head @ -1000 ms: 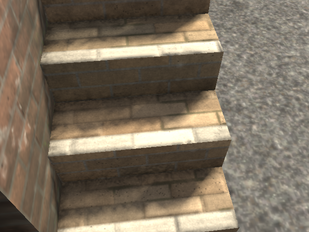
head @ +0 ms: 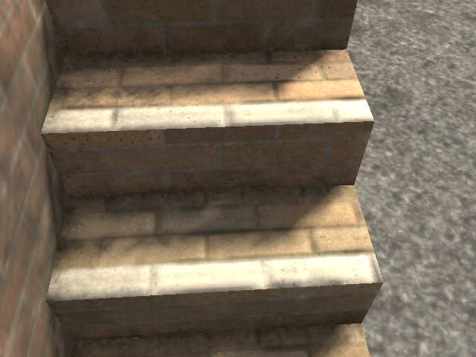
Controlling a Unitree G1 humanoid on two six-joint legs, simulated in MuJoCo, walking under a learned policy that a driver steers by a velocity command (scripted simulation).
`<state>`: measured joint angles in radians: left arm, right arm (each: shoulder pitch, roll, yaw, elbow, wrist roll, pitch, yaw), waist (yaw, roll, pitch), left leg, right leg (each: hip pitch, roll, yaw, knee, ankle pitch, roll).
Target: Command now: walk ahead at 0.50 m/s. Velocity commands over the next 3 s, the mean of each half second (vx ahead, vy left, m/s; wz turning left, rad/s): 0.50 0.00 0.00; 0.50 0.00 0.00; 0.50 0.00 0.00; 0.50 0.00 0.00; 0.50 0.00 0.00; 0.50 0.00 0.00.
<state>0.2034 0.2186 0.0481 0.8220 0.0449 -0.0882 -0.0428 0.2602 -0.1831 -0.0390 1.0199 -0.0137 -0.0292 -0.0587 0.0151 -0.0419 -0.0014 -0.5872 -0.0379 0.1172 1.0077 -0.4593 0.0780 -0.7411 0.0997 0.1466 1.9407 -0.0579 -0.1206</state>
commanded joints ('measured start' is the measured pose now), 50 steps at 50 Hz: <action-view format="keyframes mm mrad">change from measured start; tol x64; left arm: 1 24 -176 -71 -96 12 8 17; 50 113 -43 39 -60 13 -68 -64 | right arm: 1 140 68 17 94 1 -79 18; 50 14 -237 -74 -270 28 51 -13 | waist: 1 29 63 62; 50 -95 283 -184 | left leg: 1 252 198 -370 -568 263 102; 10 279 179 -213 -867 188 82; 16 623 321 -115 -555 1970 122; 19 11 -97 -100 522 451 -2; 33 -819 -121 -287 1551 317 42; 42 -840 126 -161 1030 -4 34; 46 128 -69 80 200 -194 68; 50 206 317 -1174 -800 -765 102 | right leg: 1 -432 -24 68 242 -94 -33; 16 253 -9 -351 -714 -424 -82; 20 596 -446 835 -1664 -808 -246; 43 699 -359 -156 -1910 93 -67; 47 629 -345 -221 -1209 1422 -35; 50 -40 6 93 -37 15 55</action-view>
